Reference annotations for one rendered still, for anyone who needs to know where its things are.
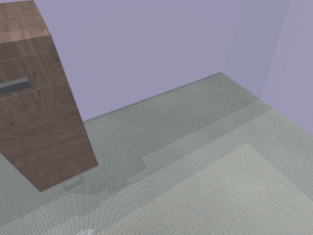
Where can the cabinet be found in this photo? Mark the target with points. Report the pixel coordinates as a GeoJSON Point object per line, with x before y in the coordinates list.
{"type": "Point", "coordinates": [41, 131]}

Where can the drawer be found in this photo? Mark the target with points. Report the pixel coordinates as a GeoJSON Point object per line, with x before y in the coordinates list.
{"type": "Point", "coordinates": [39, 68]}

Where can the handle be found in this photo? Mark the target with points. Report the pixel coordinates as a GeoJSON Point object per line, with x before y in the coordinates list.
{"type": "Point", "coordinates": [15, 85]}

